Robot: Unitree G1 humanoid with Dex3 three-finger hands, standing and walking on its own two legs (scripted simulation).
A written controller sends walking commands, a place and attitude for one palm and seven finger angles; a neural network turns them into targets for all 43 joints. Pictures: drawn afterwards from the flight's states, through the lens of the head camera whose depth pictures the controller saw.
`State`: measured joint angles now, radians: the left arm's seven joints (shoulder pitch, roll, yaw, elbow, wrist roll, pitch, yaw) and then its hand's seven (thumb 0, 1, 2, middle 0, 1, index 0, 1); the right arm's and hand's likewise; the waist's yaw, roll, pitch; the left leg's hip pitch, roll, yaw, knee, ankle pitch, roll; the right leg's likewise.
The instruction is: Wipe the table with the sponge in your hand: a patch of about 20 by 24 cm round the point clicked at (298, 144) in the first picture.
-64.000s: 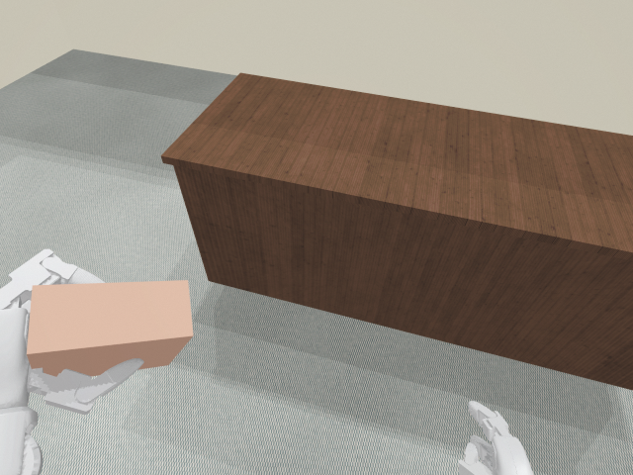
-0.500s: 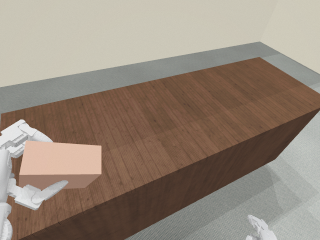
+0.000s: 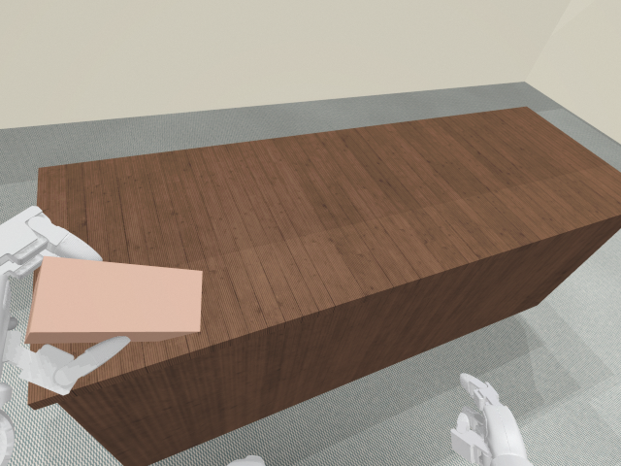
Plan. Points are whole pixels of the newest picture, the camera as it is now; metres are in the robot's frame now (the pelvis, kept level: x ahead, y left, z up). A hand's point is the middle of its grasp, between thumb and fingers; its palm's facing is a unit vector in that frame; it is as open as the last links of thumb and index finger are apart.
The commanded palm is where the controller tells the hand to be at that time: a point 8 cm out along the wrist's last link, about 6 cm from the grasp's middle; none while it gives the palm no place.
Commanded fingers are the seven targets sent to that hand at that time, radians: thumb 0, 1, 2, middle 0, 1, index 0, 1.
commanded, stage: step back with the hand held close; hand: left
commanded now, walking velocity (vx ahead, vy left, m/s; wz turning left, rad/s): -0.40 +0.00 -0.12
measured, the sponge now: (136, 308) +0.23 +0.20 +0.14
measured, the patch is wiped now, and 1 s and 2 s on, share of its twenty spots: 0.95 0.95 0.95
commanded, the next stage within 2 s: stop stepping back and stand still in 0.48 s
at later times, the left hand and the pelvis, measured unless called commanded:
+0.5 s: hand out of the picture +0.09 +0.22 +0.20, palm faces +0.24 -0.91 -0.33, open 10.0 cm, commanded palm +0.06 +0.27 +0.20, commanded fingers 0.00 0.10 1.30 -1.20 -1.60 -1.20 -1.60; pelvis -0.12 +0.01 +0.00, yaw -5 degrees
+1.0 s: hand out of the picture -0.12 +0.29 +0.20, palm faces +0.35 -0.92 -0.17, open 10.0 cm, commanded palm -0.17 +0.32 +0.20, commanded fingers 0.00 0.10 1.30 -1.20 -1.60 -1.20 -1.60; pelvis -0.35 +0.05 -0.01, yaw -4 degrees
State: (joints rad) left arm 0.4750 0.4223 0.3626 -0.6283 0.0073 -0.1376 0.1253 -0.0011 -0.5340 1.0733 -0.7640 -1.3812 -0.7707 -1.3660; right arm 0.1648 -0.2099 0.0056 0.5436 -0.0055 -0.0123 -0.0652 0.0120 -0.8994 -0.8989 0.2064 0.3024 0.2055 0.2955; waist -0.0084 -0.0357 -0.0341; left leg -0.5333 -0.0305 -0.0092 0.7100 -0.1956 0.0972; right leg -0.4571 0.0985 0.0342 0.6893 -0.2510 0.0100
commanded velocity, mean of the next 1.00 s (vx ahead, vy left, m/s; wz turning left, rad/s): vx -0.03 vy -0.02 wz -0.02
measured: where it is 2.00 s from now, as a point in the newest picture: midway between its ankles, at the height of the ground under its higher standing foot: outside the picture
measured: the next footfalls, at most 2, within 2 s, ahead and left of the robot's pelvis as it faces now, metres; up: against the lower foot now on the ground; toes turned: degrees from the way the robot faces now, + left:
right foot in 0.28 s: -0.11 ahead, -0.17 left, +0.00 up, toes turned +0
left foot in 0.52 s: -0.01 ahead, +0.05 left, +0.00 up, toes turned -7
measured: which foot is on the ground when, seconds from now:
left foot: down 0.00-0.36, up 0.38-0.50, down 0.52-0.80, up 0.82-1.00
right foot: up 0.00-0.26, down 0.28-0.52, up 0.54-0.82, down 0.84-1.00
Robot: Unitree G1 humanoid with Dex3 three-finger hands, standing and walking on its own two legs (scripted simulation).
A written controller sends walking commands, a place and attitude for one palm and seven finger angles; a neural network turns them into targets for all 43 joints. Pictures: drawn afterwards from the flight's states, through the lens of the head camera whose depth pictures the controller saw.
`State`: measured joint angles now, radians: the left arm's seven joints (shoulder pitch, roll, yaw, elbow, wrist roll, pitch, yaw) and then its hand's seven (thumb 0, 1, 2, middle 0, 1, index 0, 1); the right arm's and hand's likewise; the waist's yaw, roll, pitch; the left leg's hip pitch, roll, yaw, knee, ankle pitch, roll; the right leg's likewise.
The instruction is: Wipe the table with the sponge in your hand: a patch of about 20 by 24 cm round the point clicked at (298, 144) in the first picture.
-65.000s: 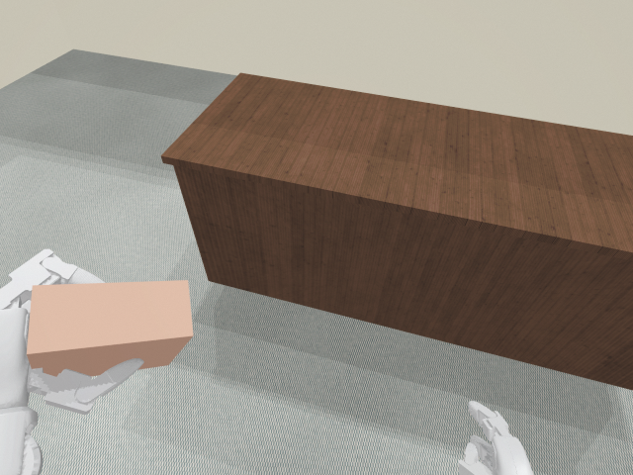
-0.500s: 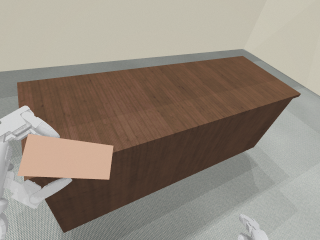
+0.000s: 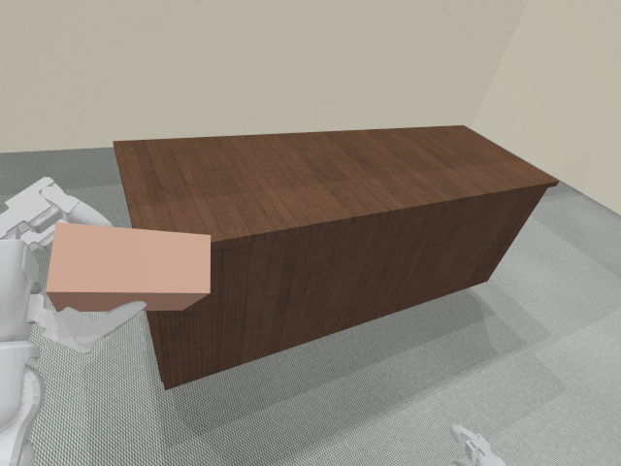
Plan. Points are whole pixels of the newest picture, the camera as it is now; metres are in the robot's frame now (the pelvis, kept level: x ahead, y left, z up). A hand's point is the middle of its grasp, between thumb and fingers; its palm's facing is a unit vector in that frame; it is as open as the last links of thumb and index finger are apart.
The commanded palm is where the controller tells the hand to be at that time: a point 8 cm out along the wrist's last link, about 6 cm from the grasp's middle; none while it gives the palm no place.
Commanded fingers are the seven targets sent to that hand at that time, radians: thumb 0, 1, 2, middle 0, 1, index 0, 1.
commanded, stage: stop stepping back and stand still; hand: left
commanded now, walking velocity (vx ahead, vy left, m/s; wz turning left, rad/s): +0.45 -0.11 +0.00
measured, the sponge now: (153, 275) +0.23 +0.20 +0.19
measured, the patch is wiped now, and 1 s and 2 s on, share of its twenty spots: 0.95 0.95 0.95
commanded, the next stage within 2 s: none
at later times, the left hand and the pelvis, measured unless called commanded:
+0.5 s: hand out of the picture +0.04 +0.22 +0.20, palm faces +0.32 -0.89 -0.32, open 10.0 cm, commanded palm -0.01 +0.27 +0.22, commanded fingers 0.00 0.10 1.30 -1.20 -1.60 -1.20 -1.60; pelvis -0.18 -0.01 +0.00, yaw -2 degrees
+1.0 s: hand out of the picture -0.06 +0.21 +0.21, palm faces +0.37 -0.87 -0.33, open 10.0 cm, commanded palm -0.11 +0.27 +0.22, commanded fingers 0.00 0.10 1.30 -1.20 -1.60 -1.20 -1.60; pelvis -0.26 -0.01 +0.01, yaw +0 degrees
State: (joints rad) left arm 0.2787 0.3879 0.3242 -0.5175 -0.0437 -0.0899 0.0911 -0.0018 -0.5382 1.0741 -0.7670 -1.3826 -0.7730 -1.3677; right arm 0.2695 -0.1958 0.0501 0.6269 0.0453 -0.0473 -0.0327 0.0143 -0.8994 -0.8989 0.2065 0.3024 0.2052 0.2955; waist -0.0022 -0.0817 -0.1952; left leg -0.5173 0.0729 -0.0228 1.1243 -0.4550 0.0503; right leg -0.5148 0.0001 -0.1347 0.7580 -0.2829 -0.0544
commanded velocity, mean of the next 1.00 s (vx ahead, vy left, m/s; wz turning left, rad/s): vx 0.27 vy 0.00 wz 0.00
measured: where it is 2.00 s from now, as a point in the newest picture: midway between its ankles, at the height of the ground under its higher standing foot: outside the picture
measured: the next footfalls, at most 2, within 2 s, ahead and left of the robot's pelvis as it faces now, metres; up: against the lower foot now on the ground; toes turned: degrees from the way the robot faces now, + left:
left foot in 0.02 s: +0.01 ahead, +0.13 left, +0.00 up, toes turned +0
right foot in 0.30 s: -0.06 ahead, -0.12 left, +0.00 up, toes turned -7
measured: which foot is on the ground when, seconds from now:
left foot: up 0.00-0.00, down 0.02-0.28, up 0.30-0.50, down 0.52-1.00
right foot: down 0.00-0.02, up 0.04-0.28, down 0.30-0.54, up 0.56-0.76, down 0.78-1.00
